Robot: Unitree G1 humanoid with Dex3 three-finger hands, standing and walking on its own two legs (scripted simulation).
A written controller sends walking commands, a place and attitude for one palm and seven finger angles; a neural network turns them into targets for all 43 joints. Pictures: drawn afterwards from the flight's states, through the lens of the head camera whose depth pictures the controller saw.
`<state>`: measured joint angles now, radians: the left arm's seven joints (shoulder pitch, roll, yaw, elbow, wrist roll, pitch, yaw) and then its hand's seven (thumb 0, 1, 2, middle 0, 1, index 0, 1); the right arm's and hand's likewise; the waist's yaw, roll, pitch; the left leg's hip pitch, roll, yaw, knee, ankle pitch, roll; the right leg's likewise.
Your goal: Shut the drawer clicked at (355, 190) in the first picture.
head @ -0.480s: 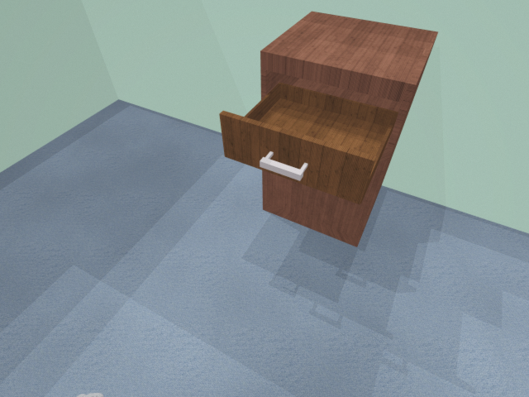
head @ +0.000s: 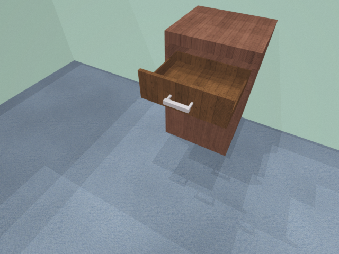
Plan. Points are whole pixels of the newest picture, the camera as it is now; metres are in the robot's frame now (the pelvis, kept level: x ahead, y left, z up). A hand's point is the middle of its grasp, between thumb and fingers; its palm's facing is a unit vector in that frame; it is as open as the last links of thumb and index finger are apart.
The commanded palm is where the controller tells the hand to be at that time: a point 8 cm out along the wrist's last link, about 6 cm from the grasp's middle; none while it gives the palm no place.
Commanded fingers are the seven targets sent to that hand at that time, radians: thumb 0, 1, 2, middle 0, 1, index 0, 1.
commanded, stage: stand and wait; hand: left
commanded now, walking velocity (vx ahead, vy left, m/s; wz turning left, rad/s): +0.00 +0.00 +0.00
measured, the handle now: (178, 102) +0.73 +0.01 -0.12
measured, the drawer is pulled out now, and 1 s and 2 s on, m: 0.30 0.30 0.30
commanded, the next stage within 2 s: look at it before walking up in 0.34 s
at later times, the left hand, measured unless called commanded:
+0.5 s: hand out of the picture +0.07 +0.24 -0.16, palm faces -0.02 -0.95 -0.32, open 7.4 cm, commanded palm none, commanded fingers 0.00 0.90 0.90 -0.20 -0.30 -0.20 -0.30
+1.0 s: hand out of the picture +0.06 +0.24 -0.16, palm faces -0.02 -0.95 -0.32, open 7.4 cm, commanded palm none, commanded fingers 0.00 0.90 0.90 -0.20 -0.30 -0.20 -0.30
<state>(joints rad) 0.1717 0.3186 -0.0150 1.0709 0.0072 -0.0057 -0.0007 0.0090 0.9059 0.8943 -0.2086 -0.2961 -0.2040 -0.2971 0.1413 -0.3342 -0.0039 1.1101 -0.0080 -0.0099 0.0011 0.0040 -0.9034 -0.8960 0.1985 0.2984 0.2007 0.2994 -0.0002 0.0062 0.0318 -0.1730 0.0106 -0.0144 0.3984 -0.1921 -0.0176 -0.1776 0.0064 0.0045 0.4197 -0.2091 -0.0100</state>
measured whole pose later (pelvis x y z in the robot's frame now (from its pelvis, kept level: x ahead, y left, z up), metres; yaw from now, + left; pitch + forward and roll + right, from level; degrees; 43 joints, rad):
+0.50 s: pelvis +0.00 +0.00 +0.00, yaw +0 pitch -2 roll +0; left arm 0.15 0.32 -0.01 1.09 0.01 -0.01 0.00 0.01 0.91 0.89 -0.21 -0.30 -0.20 -0.30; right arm 0.13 -0.32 0.00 1.13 -0.01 -0.01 0.00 0.00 -0.90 -0.90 0.20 0.30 0.20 0.30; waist 0.00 0.00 0.03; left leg -0.16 0.01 -0.02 0.37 -0.18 -0.02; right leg -0.16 0.01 0.00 0.38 -0.19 -0.01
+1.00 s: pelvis +0.01 +0.00 +0.00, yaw +0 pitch -2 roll +0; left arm 0.17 0.31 -0.01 1.10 0.01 -0.01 0.00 0.01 0.91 0.89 -0.21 -0.30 -0.20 -0.30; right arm 0.13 -0.32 0.00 1.14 0.00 -0.01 0.00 0.00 -0.90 -0.90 0.20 0.30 0.20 0.30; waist 0.01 0.00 0.04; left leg -0.14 0.01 -0.01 0.35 -0.18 -0.02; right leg -0.14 0.00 0.01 0.36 -0.19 -0.01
